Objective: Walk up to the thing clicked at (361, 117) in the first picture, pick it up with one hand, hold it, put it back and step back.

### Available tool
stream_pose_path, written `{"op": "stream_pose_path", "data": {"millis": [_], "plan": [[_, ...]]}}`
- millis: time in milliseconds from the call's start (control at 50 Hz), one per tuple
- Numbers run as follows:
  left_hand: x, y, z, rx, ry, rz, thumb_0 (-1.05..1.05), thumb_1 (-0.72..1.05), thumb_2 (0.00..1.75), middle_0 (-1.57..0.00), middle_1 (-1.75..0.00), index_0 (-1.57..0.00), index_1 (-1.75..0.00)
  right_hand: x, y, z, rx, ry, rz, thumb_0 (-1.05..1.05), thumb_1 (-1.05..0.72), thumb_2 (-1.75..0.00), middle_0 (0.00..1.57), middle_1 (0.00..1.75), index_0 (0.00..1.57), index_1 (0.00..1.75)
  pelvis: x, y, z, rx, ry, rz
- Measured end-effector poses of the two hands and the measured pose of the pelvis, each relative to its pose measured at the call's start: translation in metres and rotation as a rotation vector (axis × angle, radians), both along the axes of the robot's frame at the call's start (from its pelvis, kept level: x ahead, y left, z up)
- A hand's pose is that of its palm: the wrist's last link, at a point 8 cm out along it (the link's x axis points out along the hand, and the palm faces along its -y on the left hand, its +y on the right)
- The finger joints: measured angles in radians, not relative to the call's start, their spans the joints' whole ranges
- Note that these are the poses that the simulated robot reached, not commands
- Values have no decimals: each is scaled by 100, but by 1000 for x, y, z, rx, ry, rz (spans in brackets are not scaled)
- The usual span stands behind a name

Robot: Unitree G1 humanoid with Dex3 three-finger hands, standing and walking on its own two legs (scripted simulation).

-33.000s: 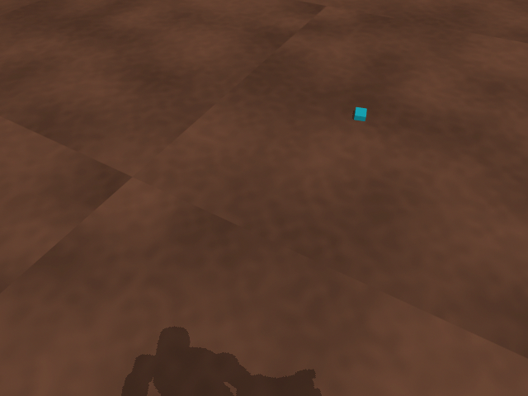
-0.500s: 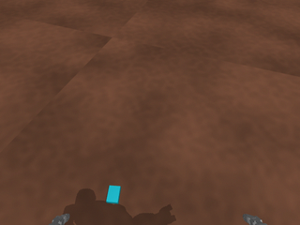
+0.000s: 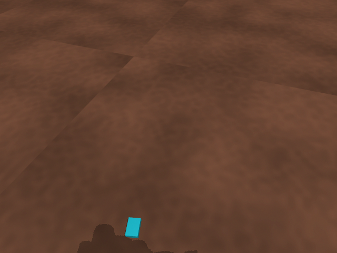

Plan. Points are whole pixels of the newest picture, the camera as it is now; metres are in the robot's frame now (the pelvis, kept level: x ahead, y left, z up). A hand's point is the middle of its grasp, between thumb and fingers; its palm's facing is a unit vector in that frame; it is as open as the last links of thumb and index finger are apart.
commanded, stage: stand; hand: left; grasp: from above
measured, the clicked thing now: (133, 227) +0.40 +0.24 -0.76
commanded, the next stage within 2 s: step back in 1.72 s
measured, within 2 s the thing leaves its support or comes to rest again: neither
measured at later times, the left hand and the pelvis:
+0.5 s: hand out of the picture +0.06 +0.23 -0.16, palm faces +0.03 -0.94 -0.33, open 7.4 cm; pelvis +0.00 -0.01 +0.00, yaw +0 degrees
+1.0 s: hand out of the picture +0.06 +0.23 -0.16, palm faces +0.01 -0.94 -0.34, open 7.4 cm; pelvis +0.00 -0.02 +0.00, yaw +0 degrees
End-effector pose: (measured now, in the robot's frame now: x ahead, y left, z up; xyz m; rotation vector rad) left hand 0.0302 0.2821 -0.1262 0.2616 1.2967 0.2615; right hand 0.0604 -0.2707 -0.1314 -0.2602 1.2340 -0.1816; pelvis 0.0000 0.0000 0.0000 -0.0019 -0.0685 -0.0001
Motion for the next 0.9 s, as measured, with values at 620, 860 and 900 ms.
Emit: {"op": "stream_pose_path", "data": {"millis": [620,860,900], "plan": [[28,-9,8,-1,-52,-34,0,90,90,-21,-30,-21,-30,-7,-29,7,-28,15,-1,0,-90,-90,20,30,20,30,-3,-15,4,-1,-1,-8],[22,-5,8,5,-25,-35,0,90,90,-21,-30,-21,-30,-13,-32,7,-25,43,2,0,-90,-90,20,30,20,30,-3,-16,4,0,13,-7],[21,-5,8,4,-17,-35,0,90,90,-21,-30,-21,-30,-13,-32,7,-26,50,2,0,-90,-90,20,30,20,30,-2,-17,4,-1,16,-6]]}}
